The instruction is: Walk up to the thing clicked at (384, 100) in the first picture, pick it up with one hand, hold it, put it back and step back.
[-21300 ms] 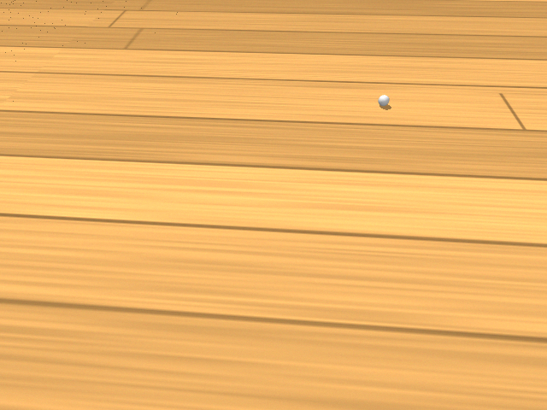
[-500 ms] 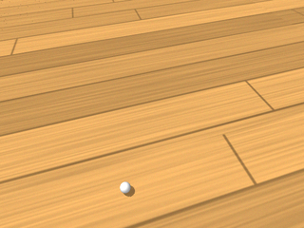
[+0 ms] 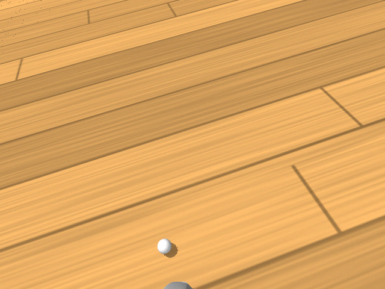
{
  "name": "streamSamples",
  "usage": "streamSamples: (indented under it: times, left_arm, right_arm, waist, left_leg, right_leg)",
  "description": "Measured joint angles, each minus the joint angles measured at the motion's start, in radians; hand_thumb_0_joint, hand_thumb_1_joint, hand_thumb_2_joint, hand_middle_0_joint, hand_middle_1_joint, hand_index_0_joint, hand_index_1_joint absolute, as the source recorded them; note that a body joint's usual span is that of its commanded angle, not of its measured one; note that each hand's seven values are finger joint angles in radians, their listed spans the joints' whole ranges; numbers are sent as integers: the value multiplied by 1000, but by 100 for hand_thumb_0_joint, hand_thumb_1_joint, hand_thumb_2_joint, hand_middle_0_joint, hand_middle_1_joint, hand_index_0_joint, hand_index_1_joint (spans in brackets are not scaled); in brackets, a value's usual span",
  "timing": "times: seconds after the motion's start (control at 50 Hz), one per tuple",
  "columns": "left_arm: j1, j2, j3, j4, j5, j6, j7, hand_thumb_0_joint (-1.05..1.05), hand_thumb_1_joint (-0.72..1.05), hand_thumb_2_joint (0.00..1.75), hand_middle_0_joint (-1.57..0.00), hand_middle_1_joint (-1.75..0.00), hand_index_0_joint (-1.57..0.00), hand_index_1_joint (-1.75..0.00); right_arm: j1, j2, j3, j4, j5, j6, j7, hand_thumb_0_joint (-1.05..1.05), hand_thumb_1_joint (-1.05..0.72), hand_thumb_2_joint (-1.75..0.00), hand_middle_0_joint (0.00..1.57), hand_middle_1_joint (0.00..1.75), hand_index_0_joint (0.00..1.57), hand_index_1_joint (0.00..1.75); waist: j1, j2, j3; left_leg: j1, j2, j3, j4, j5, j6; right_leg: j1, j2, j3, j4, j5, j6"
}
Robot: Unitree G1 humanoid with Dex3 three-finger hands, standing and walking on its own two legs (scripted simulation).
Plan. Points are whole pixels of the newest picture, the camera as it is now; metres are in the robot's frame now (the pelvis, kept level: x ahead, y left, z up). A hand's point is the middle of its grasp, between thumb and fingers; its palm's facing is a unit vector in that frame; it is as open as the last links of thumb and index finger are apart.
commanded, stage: walk up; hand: left
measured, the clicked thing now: (164, 246) +0.42 +0.25 -0.73
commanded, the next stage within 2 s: stand in 1.48 s
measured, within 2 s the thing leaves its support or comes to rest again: neither
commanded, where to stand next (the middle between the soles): +0.03 +0.03 m, yaw -3 degrees
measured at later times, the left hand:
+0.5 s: hand out of the picture +0.03 +0.32 -0.17, palm faces -0.07 -0.94 -0.33, open 7.4 cm
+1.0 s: hand out of the picture +0.08 +0.26 -0.11, palm faces -0.02 -0.88 -0.47, open 7.4 cm
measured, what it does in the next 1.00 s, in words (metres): steps on the spot: left foot, then right foot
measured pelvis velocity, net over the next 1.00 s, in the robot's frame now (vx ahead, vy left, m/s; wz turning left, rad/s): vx -0.03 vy -0.01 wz -0.02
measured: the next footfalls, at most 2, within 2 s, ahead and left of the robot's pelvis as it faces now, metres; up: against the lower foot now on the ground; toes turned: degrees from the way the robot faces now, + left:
left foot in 0.20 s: +0.04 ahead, +0.17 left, +0.00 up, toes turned +0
right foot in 0.72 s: +0.01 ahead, -0.09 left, +0.00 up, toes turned -1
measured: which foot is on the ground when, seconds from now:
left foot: up 0.00-0.18, down 0.20-0.76, up 0.78-1.00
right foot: down 0.00-0.24, up 0.26-0.70, down 0.72-1.00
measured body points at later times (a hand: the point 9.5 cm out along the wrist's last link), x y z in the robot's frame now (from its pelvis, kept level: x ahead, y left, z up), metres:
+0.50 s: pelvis -0.03 +0.06 +0.00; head +0.01 +0.10 +0.44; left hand +0.04 +0.37 -0.15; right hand +0.06 -0.26 -0.09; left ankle +0.00 +0.17 -0.73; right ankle -0.08 -0.09 -0.68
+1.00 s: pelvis -0.03 -0.01 +0.00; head -0.02 -0.05 +0.45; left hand +0.08 +0.31 -0.08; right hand -0.01 -0.32 -0.15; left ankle -0.03 +0.16 -0.67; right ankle +0.00 -0.11 -0.73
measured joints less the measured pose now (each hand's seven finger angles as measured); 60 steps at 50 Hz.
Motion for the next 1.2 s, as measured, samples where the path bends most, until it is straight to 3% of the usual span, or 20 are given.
streamSamples:
  times: [0.08,0.18,0.22,0.24,0.26,0.3,0.34,0.38,0.44,0.5,0.56,0.62,0.72,0.74,0.76,0.84,0.92,1.0,1.14,1.2]
  left_arm:
    - [-30,10,6,-32,5,17,2,0,90,90,-21,-30,-21,-30]
    - [-90,37,7,-74,10,51,-13,0,90,90,-21,-30,-21,-30]
    - [-118,59,9,-79,-3,67,-17,0,90,90,-21,-30,-21,-30]
    - [-131,68,13,-76,-11,77,-15,0,90,90,-21,-30,-20,-30]
    - [-139,69,15,-70,-19,87,-11,0,90,90,-21,-30,-20,-30]
    - [-153,62,11,-48,-23,105,-3,0,90,90,-21,-30,-20,-30]
    - [-157,62,10,-37,-31,113,-4,0,90,90,-20,-30,-20,-30]
    - [-140,64,9,-35,-34,108,-10,0,90,90,-20,-30,-20,-30]
    - [-86,63,6,-11,-21,96,-32,0,90,90,-21,-30,-20,-30]
    - [-13,63,6,21,-1,92,-55,0,90,90,-21,-30,-20,-30]
    - [40,69,12,41,18,87,-74,0,90,90,-21,-30,-20,-30]
    - [58,85,26,41,28,79,-92,1,90,90,-21,-30,-20,-30]
    - [50,106,44,15,18,45,-95,1,90,90,-20,-30,-20,-30]
    - [47,105,46,12,15,36,-89,1,90,90,-20,-30,-20,-30]
    - [39,95,45,12,16,30,-81,0,90,90,-20,-30,-20,-30]
    - [5,43,12,10,17,27,-64,0,90,90,-20,-30,-20,-30]
    - [-29,1,-2,-7,6,19,-51,0,90,90,-21,-30,-20,-30]
    - [-39,-10,3,-31,5,7,-35,0,90,90,-21,-30,-21,-30]
    - [-22,19,16,-49,14,0,-42,0,89,90,-21,-30,-21,-30]
    - [-25,43,15,-36,5,20,-49,0,90,90,-21,-30,-21,-30]
  right_arm:
    - [-24,5,3,-3,22,-3,-14,0,-91,-90,20,30,20,30]
    - [-44,22,24,7,32,-38,-27,0,-91,-89,20,30,20,30]
    - [-60,43,27,19,24,-54,-34,0,-91,-89,20,30,20,30]
    - [-72,60,31,22,16,-57,-35,0,-91,-89,20,30,20,30]
    - [-78,69,36,17,11,-57,-32,0,-91,-89,20,30,20,30]
    - [-83,78,43,6,10,-61,-24,0,-91,-89,20,30,20,30]
    - [-86,90,48,-4,5,-61,-28,0,-91,-89,21,30,20,30]
    - [-93,96,51,-7,5,-69,-34,0,-90,-89,21,30,20,30]
    - [-95,93,47,-10,5,-95,-33,0,-90,-89,21,30,20,30]
    - [-73,84,39,-32,-3,-117,-23,0,-90,-89,21,30,20,30]
    - [-32,64,30,-54,-9,-136,-14,0,-90,-89,21,30,20,30]
    - [14,40,24,-56,-8,-148,-11,0,-90,-89,21,30,20,30]
    - [63,-1,23,-28,1,-123,-16,0,-90,-89,21,30,20,30]
    - [64,-7,24,-19,6,-110,-19,0,-90,-89,21,30,20,30]
    - [59,-10,24,-7,13,-96,-24,0,-90,-89,21,30,20,30]
    - [37,-2,29,30,29,-53,-31,1,-91,-90,20,30,20,30]
    - [33,8,33,33,25,-42,-18,0,-91,-90,20,30,20,30]
    - [46,16,30,34,9,-31,-8,0,-91,-89,20,30,20,30]
    - [60,23,33,67,7,-53,3,0,-91,-89,20,30,20,30]
    - [40,26,36,75,10,-74,0,0,-91,-89,20,30,20,30]
  waist:
    - [8,-6,20]
    - [9,-51,35]
    - [11,-108,54]
    - [21,-148,68]
    - [24,-161,73]
    - [0,-146,72]
    - [-7,-151,65]
    - [4,-169,53]
    - [6,-186,24]
    - [4,-190,-21]
    - [0,-173,-54]
    - [-7,-156,-64]
    - [-26,-126,-57]
    - [-27,-114,-53]
    - [-28,-93,-49]
    - [-11,-50,-51]
    - [-14,-15,-40]
    - [-13,-5,-40]
    - [8,-34,-49]
    - [17,-66,-44]
  left_leg:
    - [-24,12,-6,-5,31,-24]
    - [56,44,95,-266,69,-31]
    - [98,17,139,-346,101,-19]
    - [103,-1,162,-343,102,-9]
    - [98,1,170,-333,101,-1]
    - [80,24,140,-327,110,11]
    - [75,35,126,-369,144,15]
    - [74,39,141,-418,177,15]
    - [85,38,166,-468,202,20]
    - [108,45,200,-490,201,30]
    - [137,67,222,-501,190,37]
    - [166,85,230,-516,190,31]
    - [172,111,212,-485,177,-13]
    - [160,120,204,-453,162,-22]
    - [146,125,179,-413,128,-16]
    - [78,43,74,-249,-3,-1]
    - [26,-2,21,-117,16,-1]
    - [7,0,12,-48,54,-15]
    - [89,59,73,-311,56,-23]
    - [145,61,125,-462,146,-15]
  right_leg:
    - [-23,-26,4,36,-16,14]
    - [-90,-66,2,149,-65,36]
    - [-122,-101,24,227,-98,47]
    - [-138,-112,59,258,-98,33]
    - [-156,-89,95,304,-165,19]
    - [-186,3,143,455,-311,4]
    - [-211,63,175,594,-324,-7]
    - [-214,87,197,643,-273,-12]
    - [-144,68,188,533,-218,11]
    - [-67,47,166,402,-251,27]
    - [-28,39,127,324,-318,17]
    - [-29,18,88,280,-316,2]
    - [-13,-12,50,104,-153,-14]
    - [-4,-6,43,74,-66,-3]
    - [-5,6,32,83,-48,3]
    - [-6,12,27,76,-55,-5]
    - [7,5,7,30,-31,-9]
    - [14,-10,-12,12,-26,-10]
    - [27,-45,-43,25,-48,4]
    - [4,-63,-44,84,-79,23]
